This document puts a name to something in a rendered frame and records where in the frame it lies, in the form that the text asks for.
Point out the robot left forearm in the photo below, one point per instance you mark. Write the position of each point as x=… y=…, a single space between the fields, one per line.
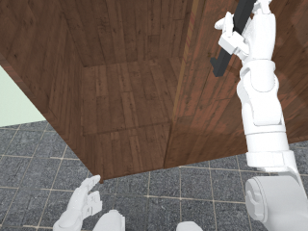
x=70 y=220

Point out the handle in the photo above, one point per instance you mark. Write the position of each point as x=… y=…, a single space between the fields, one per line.
x=240 y=17

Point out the left robot hand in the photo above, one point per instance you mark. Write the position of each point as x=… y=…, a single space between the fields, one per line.
x=88 y=204

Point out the robot right forearm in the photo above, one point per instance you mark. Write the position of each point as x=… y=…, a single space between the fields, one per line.
x=263 y=120

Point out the right robot hand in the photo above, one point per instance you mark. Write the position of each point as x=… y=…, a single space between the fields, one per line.
x=259 y=34

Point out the wardrobe door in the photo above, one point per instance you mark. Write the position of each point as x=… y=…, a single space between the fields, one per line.
x=301 y=131
x=207 y=121

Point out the robot thigh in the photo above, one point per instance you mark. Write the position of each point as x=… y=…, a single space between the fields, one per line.
x=188 y=226
x=112 y=221

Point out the robot right upper arm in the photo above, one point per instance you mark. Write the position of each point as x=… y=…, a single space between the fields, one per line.
x=278 y=202

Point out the left robot thigh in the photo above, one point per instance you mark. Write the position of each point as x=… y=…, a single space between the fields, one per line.
x=112 y=221

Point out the right robot thigh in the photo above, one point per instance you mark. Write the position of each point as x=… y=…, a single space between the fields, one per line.
x=188 y=226

